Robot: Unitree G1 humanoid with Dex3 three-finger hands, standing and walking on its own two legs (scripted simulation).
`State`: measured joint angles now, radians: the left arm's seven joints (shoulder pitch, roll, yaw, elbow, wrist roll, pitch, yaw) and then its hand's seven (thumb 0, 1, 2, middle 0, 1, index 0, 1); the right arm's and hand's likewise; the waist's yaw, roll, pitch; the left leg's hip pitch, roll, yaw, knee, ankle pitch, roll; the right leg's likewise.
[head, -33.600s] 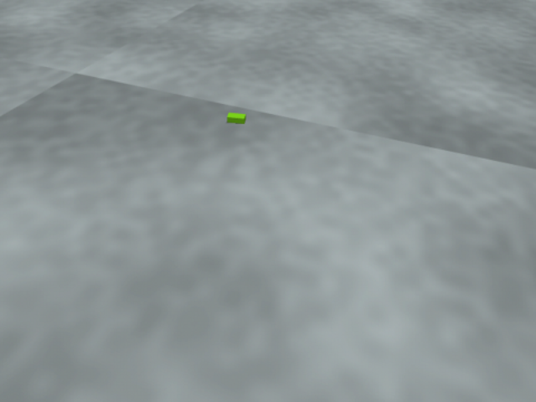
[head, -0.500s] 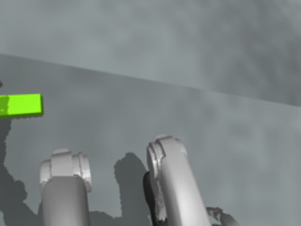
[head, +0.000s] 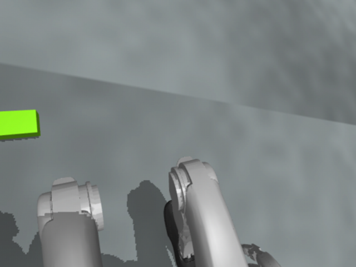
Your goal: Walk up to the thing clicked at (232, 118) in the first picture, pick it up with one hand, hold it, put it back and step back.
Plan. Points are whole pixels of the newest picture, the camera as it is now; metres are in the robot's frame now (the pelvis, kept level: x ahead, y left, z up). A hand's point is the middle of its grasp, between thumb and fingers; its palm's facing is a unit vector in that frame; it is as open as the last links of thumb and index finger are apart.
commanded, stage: rise first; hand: left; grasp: from above
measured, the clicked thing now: (10, 125) +0.47 +0.31 -0.30
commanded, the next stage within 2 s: approach in 0.60 s
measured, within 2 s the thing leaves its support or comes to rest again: neither
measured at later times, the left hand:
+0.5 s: hand out of the picture +0.43 +0.35 -0.17, palm faces -0.44 -0.09 -0.89, open 14.0 cm
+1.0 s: hand out of the picture +0.45 +0.31 -0.18, palm faces -0.45 -0.05 -0.89, open 13.9 cm
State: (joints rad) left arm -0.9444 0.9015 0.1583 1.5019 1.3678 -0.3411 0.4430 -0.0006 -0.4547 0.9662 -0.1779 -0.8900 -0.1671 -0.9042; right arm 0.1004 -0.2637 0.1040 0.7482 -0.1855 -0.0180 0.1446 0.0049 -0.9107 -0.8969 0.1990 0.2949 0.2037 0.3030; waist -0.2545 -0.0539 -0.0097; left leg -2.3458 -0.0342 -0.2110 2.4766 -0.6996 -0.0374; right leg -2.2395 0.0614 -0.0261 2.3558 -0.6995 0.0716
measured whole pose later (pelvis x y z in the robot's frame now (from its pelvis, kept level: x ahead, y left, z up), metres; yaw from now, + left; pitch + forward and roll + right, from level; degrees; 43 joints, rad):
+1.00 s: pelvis +0.00 +0.00 +0.00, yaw +0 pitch +33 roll -11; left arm -1.01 0.84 0.04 1.50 1.36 -0.32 0.42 0.00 -0.51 0.99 -0.11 -1.02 -0.11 -1.02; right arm 0.14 -0.26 0.12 0.73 -0.17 -0.04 0.15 0.01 -0.91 -0.89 0.20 0.30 0.20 0.30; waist -0.28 -0.05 -0.02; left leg -2.35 -0.03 -0.21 2.46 -0.69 -0.04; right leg -2.24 0.05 -0.03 2.34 -0.68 0.06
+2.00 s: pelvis -0.01 +0.00 -0.01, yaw -2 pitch +30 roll -12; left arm -1.04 0.93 0.08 1.69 1.42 -0.32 0.56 0.00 -0.52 1.02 -0.09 -0.99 -0.09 -0.99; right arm 0.12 -0.29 0.18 0.71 -0.22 -0.08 0.16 0.00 -0.90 -0.89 0.20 0.30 0.20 0.30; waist -0.34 -0.09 0.05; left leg -2.37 -0.03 -0.23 2.51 -0.67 -0.03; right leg -2.26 0.06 -0.05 2.37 -0.65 0.07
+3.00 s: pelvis -0.01 +0.01 -0.02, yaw -6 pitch +26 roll -16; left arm -1.02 0.98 0.09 1.76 1.38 -0.25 0.70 0.00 -0.37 0.91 -0.19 -0.91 -0.19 -0.91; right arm 0.07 -0.33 0.28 0.69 -0.29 -0.22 0.26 0.00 -0.90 -0.90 0.20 0.30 0.20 0.30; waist -0.38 -0.14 0.13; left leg -2.35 -0.01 -0.28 2.59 -0.72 -0.01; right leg -2.23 0.08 -0.09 2.38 -0.66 0.07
